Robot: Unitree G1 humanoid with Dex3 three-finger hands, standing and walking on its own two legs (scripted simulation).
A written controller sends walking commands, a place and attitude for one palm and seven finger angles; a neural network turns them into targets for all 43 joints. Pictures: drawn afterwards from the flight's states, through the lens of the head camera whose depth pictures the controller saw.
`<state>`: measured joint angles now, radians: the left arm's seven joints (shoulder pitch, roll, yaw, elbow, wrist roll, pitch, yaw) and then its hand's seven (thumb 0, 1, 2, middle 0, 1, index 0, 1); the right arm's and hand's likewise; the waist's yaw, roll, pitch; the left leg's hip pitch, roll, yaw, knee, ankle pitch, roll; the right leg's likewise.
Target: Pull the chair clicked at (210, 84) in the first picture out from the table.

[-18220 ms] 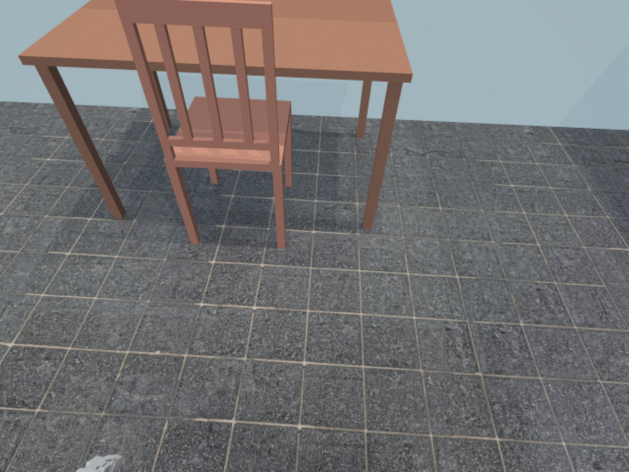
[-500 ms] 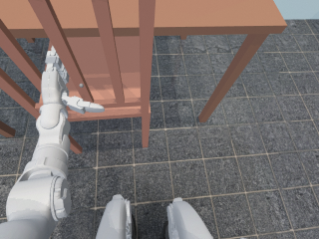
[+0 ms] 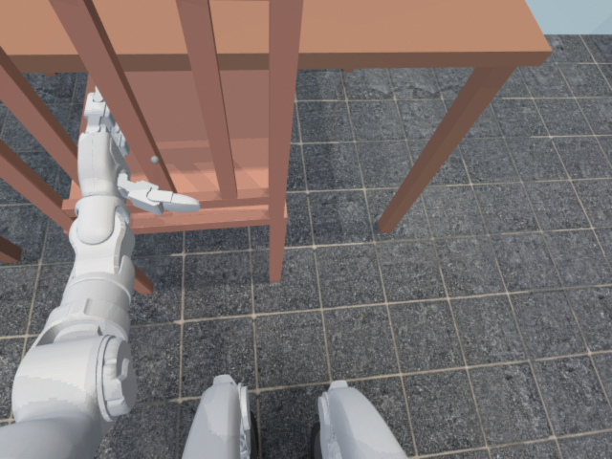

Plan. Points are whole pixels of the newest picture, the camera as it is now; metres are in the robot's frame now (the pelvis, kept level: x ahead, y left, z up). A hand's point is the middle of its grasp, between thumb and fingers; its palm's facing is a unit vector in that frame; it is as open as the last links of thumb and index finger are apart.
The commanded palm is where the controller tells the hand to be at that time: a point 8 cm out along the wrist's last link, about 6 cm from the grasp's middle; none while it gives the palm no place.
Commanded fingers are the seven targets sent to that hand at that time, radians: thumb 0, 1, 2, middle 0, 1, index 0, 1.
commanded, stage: hook a spindle and tug to test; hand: left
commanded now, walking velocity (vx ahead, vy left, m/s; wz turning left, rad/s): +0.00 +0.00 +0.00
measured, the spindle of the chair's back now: (135, 130) +0.52 +0.19 +0.05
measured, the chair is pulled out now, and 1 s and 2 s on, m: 0.00 0.00 0.07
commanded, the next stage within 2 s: step backward, pulling the chair out in 1.60 s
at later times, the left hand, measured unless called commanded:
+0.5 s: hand (158, 162) +0.48 +0.16 +0.03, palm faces +0.07 -1.00 -0.03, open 14.9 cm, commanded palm +0.46 +0.20 +0.03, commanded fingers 0.00 -0.16 0.44 -0.43 -1.23 -0.43 -1.23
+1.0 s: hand (156, 158) +0.49 +0.16 +0.03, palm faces +0.09 -1.00 -0.02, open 5.5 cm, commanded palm +0.45 +0.20 +0.03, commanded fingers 0.00 0.90 0.90 -0.50 -1.45 -0.50 -1.45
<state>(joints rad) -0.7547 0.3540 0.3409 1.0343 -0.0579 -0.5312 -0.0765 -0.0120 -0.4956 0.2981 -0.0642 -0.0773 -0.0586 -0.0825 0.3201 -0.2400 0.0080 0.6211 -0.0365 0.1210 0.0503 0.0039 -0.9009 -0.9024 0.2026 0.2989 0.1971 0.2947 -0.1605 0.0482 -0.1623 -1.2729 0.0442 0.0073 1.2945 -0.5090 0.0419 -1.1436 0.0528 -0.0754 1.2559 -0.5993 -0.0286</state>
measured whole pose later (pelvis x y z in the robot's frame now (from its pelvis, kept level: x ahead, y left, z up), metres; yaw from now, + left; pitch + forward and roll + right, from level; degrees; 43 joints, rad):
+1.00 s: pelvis +0.00 +0.00 +0.00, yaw +0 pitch +28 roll -4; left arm -0.76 0.34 0.32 1.04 -0.07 -0.53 -0.06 0.01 0.66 0.79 -0.48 -1.40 -0.45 -1.44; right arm 0.31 -0.24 0.00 0.63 -0.04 0.13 0.05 0.00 -0.90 -0.90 0.20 0.30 0.20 0.29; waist -0.16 0.05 -0.17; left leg -1.27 0.04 0.00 1.29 -0.51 0.04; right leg -1.14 0.05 -0.08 1.26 -0.60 -0.03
